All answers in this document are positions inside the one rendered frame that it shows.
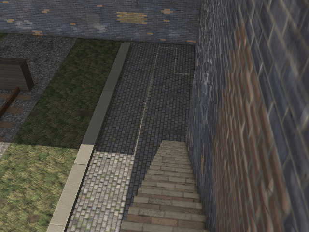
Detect stairs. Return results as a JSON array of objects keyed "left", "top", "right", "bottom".
[{"left": 120, "top": 140, "right": 211, "bottom": 232}]

